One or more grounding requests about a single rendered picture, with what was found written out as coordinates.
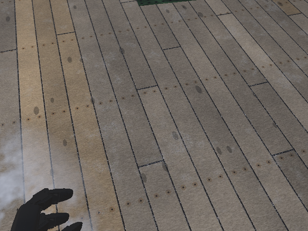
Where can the left robot hand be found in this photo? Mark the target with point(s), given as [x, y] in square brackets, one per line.
[30, 218]

